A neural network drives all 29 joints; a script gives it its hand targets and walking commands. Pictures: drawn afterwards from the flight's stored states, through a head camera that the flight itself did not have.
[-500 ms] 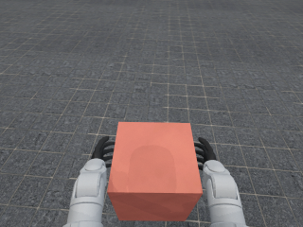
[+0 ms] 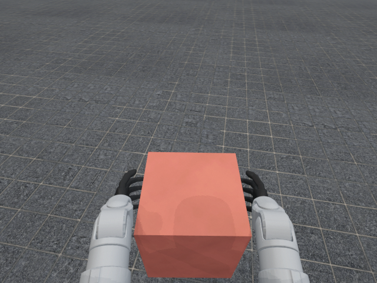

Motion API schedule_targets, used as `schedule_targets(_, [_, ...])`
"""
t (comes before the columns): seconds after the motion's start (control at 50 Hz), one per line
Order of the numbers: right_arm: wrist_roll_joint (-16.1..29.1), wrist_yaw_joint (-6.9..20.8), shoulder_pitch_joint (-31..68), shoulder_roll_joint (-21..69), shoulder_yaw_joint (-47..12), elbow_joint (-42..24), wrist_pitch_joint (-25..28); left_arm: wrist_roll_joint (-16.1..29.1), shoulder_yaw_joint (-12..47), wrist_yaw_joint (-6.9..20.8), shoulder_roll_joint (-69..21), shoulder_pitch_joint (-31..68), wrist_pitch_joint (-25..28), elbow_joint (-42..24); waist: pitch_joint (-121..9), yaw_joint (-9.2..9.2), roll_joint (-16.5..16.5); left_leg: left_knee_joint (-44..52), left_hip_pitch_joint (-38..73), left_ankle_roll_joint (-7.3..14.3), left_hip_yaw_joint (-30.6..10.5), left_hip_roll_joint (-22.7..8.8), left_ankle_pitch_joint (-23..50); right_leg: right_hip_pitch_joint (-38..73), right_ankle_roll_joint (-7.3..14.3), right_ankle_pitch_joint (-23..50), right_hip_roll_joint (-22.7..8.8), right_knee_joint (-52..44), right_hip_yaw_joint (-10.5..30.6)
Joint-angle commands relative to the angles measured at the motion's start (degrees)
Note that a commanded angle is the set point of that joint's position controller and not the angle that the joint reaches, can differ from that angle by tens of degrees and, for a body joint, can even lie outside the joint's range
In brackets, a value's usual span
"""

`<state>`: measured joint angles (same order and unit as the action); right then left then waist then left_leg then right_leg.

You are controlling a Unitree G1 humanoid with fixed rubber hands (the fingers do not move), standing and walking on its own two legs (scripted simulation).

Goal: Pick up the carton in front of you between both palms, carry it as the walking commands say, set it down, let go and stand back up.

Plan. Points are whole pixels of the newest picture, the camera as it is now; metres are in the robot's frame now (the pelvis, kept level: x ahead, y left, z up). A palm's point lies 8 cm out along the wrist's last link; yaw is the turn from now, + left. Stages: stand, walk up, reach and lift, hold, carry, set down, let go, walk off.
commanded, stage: hold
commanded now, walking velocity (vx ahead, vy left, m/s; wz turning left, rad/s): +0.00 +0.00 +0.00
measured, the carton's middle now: (190, 216) +0.30 +0.00 -0.04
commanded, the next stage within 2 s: set down in 0.10 s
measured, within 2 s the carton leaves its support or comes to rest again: neither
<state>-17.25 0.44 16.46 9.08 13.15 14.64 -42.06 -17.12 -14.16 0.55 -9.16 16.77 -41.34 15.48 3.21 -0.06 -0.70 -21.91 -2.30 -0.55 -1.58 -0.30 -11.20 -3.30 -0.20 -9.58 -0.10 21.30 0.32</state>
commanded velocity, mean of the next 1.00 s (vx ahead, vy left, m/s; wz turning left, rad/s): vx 0.00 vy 0.00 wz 0.00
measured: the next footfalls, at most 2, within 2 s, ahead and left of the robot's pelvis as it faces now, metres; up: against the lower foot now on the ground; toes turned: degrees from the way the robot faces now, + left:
none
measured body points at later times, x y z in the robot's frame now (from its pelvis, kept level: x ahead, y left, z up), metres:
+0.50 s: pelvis -0.01 +0.00 -0.02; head +0.04 -0.01 +0.43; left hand +0.35 +0.14 -0.02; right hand +0.35 -0.17 -0.02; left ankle +0.02 +0.13 -0.74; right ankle +0.03 -0.12 -0.74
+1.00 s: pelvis -0.03 +0.00 -0.13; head +0.20 -0.02 +0.26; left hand +0.40 +0.12 -0.21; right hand +0.40 -0.18 -0.21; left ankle +0.02 +0.13 -0.74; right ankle +0.03 -0.13 -0.74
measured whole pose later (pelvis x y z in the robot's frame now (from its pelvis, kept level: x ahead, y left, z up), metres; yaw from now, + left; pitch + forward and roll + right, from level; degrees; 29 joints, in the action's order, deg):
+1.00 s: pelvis -0.03 +0.00 -0.13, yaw +0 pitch +37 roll +1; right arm -15.5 2.5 43.1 3.9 26.7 32.2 -14.7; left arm -14.3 -26.6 -3.9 -9.7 41.3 -13.8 29.9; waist -8.1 -2.1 -1.9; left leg -67.4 -81.2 -1.9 -5.1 4.8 -23.4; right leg -82.6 -1.5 -21.7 2.9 67.1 4.7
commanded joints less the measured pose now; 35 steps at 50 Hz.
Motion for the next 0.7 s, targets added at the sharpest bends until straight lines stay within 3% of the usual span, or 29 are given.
schedule_targets(0.0, [14.14, 13.65, 27.46, 53.15, -29.12, -1.46, 2.19, 14.05, 28.72, 14.3, -52.14, 27.6, 2.06, -0.78, -12.22, 0.19, 1.21, 4.5, -2.66, 1.48, -2.42, 5.1, 0.84, 4.86, 0.49, 1.33, 4.75, -3.36, 3.43])
schedule_targets(0.16, [13.87, 14.38, 32.57, 53.93, -27.5, 1.58, 2.61, 12.95, 26.38, 14.92, -52.13, 32.8, 2.92, 1.95, -11.32, 0.68, 1.62, 3.9, -4.69, 2.06, -1.85, 5.25, -3.71, 4.39, 0.2, -3.55, 3.93, -3.42, 3.84])
schedule_targets(0.3, [6.39, 13.88, 42.77, 49.94, -14.18, 15.08, 7.17, 6.33, 15.11, 14.39, -50.42, 43.86, 7.35, 14.96, -7.13, -0.86, 0.9, -0.17, -10.79, 2.49, -1.68, 5.27, -10.99, -1.26, 1.18, -11.98, 3.94, 0.07, 3.45])
schedule_targets(0.4, [-1.26, 11.63, 42.18, 40.47, -2.64, 20.6, 12.13, -1.27, 3.62, 10.69, -43.25, 42.51, 12.19, 20.65, -6.19, -1.56, -0.24, -4.48, -17.57, 1.68, -1.33, 5.9, -7.41, -8.29, 1.46, -6.57, 5.1, 5.23, 2.39])
schedule_targets(0.46, [-3.49, 11.13, 39.69, 35.78, -0.35, 21.09, 17.21, -3.3, 0.76, 9.12, -39.43, 39.38, 17.03, 20.85, -10.06, -1.55, 0.26, -8.08, -22.43, 0.83, -0.78, 6.62, -1.14, -13.23, 0.97, 0.72, 5.72, 9.55, 1.91])
schedule_targets(0.54, [-1.3, 11.58, 39.35, 37.3, -5.29, 20.71, 25.57, -1.05, 5.27, 8.33, -41.58, 38.92, 25.46, 19.99, -21.08, -1.44, 0.24, -14.25, -26.87, -0.17, -0.65, 7.79, 6.67, -18.7, 0.47, 9.57, 6.4, 16.57, 1.07])
schedule_targets(0.68, [6.7, 12.67, 46.32, 45.1, -21.01, 16.28, 34.71, 7.17, 23.21, 7.29, -50.18, 46.72, 35.09, 14.77, -54.13, -2.13, 1.3, -28.32, -35.24, -1.73, -1.06, 8.49, 21.22, -23.82, -0.52, 26.16, 7.01, 30.85, 1.9])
